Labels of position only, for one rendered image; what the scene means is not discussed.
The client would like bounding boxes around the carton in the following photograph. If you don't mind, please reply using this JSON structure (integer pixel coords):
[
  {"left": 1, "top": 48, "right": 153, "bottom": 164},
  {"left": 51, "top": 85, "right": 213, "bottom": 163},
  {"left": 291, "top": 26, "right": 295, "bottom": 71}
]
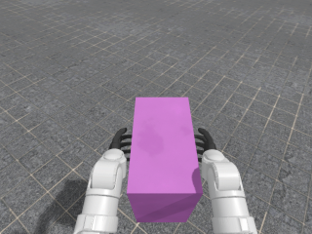
[{"left": 127, "top": 97, "right": 203, "bottom": 222}]

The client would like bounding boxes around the robot left hand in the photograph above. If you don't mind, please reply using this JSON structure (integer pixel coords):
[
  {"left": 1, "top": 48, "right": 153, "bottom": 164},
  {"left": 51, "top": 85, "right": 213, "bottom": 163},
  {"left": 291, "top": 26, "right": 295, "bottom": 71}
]
[{"left": 108, "top": 128, "right": 133, "bottom": 162}]

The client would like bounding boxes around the robot right hand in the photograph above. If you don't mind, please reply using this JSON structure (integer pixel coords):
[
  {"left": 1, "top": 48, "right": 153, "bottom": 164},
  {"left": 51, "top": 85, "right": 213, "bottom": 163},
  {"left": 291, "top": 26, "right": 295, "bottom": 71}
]
[{"left": 194, "top": 128, "right": 217, "bottom": 163}]

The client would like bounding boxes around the right robot forearm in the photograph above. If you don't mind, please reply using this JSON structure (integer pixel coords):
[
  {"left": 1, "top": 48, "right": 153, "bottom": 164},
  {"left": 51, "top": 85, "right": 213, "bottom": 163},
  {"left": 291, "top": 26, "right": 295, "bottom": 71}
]
[{"left": 201, "top": 149, "right": 258, "bottom": 234}]

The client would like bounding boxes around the left robot forearm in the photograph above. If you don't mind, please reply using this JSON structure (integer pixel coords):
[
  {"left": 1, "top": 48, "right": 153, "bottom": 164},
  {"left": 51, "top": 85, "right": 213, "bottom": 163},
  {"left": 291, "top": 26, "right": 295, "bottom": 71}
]
[{"left": 73, "top": 148, "right": 127, "bottom": 234}]

